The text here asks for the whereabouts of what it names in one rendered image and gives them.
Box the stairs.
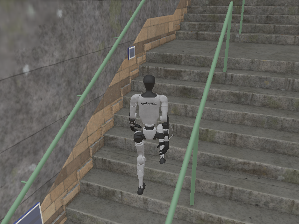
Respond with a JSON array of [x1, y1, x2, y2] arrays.
[[176, 0, 299, 45], [64, 52, 299, 224]]

